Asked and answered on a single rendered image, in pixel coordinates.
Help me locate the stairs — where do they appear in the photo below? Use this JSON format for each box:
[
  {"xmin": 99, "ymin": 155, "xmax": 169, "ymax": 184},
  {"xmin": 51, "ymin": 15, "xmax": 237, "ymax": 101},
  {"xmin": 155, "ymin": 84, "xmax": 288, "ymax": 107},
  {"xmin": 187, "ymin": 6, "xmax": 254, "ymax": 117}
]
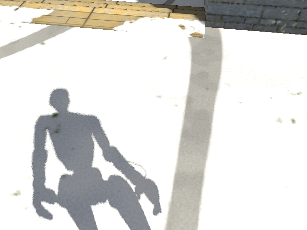
[{"xmin": 13, "ymin": 0, "xmax": 205, "ymax": 15}]

